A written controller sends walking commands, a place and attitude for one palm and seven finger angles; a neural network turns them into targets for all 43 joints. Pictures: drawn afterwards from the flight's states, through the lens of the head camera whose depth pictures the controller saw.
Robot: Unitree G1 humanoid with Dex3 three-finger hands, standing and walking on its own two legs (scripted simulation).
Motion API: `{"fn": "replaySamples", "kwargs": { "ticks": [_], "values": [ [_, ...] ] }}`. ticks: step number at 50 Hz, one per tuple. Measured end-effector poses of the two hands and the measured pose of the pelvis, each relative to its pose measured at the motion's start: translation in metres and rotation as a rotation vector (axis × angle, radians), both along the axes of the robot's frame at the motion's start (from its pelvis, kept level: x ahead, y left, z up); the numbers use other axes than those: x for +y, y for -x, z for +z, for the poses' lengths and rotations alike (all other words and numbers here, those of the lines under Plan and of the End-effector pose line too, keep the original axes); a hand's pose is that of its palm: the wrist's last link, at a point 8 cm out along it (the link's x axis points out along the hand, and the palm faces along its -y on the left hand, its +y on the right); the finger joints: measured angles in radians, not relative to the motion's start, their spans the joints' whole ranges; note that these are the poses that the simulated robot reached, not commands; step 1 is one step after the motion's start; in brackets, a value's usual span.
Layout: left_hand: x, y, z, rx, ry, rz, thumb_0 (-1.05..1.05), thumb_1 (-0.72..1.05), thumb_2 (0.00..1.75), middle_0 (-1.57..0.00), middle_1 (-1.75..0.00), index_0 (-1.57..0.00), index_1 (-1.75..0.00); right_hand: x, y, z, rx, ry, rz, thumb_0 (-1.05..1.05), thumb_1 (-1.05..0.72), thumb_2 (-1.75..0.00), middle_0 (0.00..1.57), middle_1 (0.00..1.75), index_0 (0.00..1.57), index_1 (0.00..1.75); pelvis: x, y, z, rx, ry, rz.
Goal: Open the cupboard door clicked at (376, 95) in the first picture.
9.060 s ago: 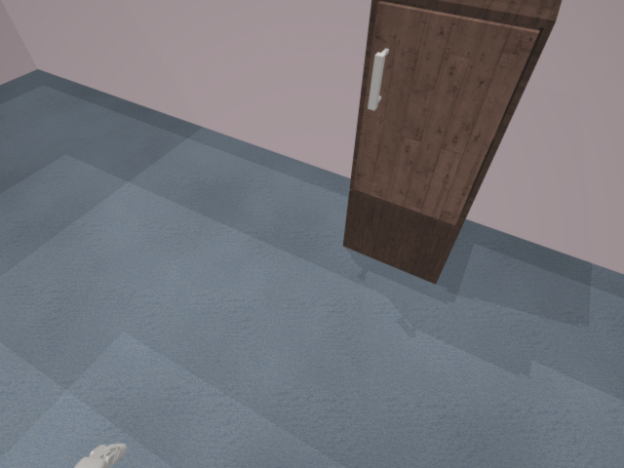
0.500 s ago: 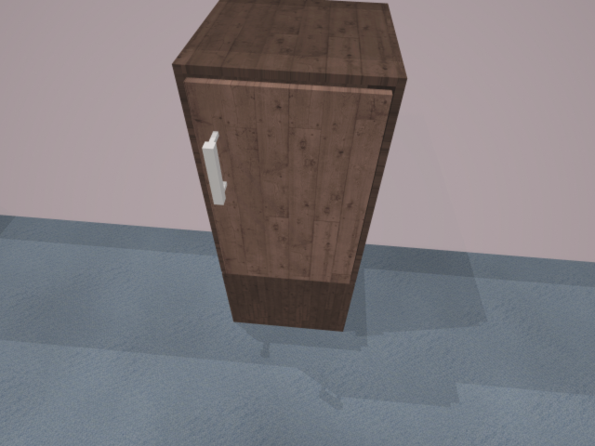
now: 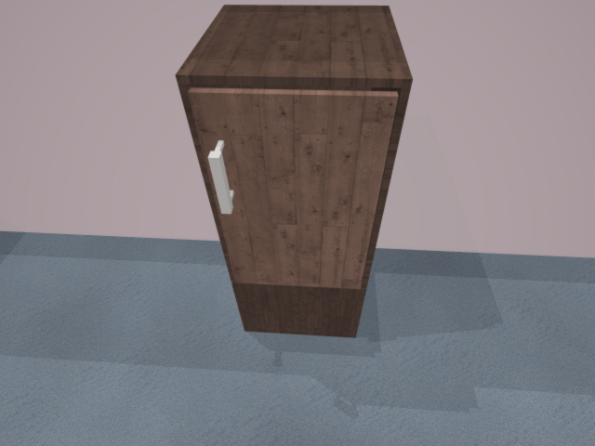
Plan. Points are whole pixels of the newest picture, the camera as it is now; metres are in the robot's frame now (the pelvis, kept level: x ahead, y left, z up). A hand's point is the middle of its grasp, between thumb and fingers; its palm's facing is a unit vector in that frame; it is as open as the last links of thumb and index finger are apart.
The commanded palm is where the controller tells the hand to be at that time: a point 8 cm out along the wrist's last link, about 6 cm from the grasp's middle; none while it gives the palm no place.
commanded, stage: look again from close up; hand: left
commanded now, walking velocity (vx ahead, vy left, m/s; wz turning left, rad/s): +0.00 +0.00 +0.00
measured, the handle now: (223, 178) +0.60 +0.18 +0.01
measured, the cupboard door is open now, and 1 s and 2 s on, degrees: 0 0 0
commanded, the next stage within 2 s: shuffle to correct the standing spot in 0.28 s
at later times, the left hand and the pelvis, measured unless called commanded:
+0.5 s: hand out of the picture +0.05 +0.19 -0.17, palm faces +0.00 -0.97 -0.23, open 7.3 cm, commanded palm none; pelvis +0.02 +0.00 +0.00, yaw -1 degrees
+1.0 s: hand out of the picture +0.07 +0.18 -0.17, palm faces +0.00 -0.97 -0.25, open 7.3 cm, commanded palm none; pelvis +0.04 -0.01 +0.00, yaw -2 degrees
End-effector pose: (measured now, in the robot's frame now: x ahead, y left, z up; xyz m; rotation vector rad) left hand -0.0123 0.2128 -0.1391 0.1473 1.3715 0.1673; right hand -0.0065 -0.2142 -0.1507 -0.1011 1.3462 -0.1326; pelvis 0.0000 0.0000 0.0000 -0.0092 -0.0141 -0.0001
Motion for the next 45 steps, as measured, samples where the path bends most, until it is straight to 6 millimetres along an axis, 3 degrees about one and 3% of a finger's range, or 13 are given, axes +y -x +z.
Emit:
{"fn": "replaySamples", "kwargs": {
  "ticks": [7,14,24,36,45],
  "values": [
    [0.023,-0.037,0.008,-0.077,-0.043,-0.024,0.01,0.91,0.9,-0.2,-0.3,-0.2,-0.3,-0.002,-0.02,0.004,-0.033,0.017,0.013,0.02,-0.93,-0.9,0.2,0.3,0.2,0.3,0.005,-0.009,0.003,-0.001,-0.014,-0.012],
    [0.03,-0.057,0.01,-0.095,-0.05,-0.047,0.01,0.91,0.9,-0.2,-0.3,-0.2,-0.3,-0.009,-0.035,0.011,-0.048,0.04,0.022,0.01,-0.92,-0.9,0.2,0.3,0.2,0.3,0.005,-0.013,0.005,-0.001,-0.016,-0.019],
    [0.026,-0.059,0.005,-0.065,-0.03,-0.051,0.01,0.91,0.9,-0.2,-0.3,-0.2,-0.3,-0.019,-0.048,0.014,-0.039,0.062,0.034,0.0,-0.91,-0.9,0.2,0.3,0.2,0.3,0.002,-0.021,0.005,0.001,-0.017,-0.021],
    [0.003,-0.044,-0.005,0.053,0.009,-0.011,0.01,0.91,0.9,-0.2,-0.3,-0.2,-0.3,-0.014,-0.06,0.007,0.028,0.037,0.02,0.0,-0.91,-0.9,0.2,0.3,0.2,0.3,-0.006,-0.053,0.0,0.017,-0.017,-0.025],
    [0.007,-0.066,-0.003,0.02,-0.021,-0.017,0.01,0.91,0.9,-0.2,-0.3,-0.21,-0.3,-0.021,-0.079,0.009,-0.003,0.065,0.003,0.0,-0.91,-0.9,0.2,0.3,0.2,0.3,-0.007,-0.05,0.001,0.028,-0.024,-0.032]
  ]
}}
